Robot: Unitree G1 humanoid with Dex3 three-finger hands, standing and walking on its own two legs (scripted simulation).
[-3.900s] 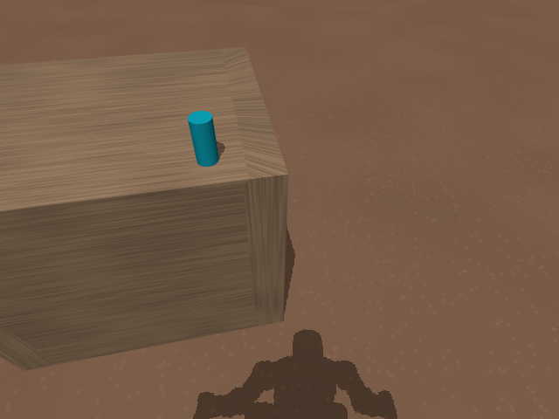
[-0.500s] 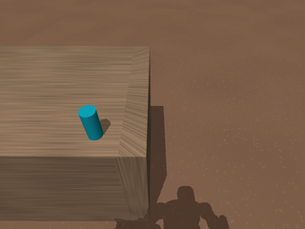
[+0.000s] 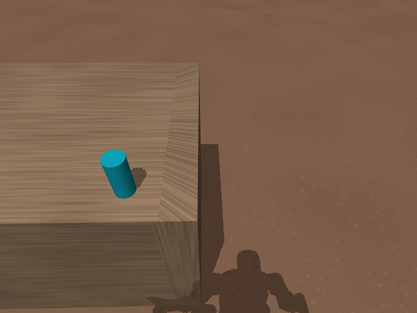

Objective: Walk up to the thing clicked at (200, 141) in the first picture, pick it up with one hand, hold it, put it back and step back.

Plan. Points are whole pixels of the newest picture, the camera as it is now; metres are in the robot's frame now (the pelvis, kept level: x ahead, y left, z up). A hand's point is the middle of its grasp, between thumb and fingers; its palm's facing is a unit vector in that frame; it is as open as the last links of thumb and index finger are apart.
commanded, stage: stand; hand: left
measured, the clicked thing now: (119, 175) +0.43 +0.20 +0.02
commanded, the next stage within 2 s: none
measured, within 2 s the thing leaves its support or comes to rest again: neither
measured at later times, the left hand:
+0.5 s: hand out of the picture +0.07 +0.25 -0.16, palm faces -0.01 -0.94 -0.34, open 7.4 cm
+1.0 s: hand out of the picture +0.07 +0.25 -0.16, palm faces +0.00 -0.94 -0.34, open 7.4 cm
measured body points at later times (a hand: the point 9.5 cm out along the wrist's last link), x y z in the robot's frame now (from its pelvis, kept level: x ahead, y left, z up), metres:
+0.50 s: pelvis +0.00 -0.01 +0.00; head +0.01 +0.00 +0.45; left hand +0.07 +0.29 -0.13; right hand +0.09 -0.31 -0.13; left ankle -0.01 +0.11 -0.75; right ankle +0.01 -0.14 -0.75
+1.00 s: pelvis +0.00 -0.01 +0.00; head +0.01 -0.01 +0.45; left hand +0.07 +0.29 -0.13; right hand +0.09 -0.31 -0.13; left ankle -0.01 +0.11 -0.75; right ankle +0.01 -0.14 -0.75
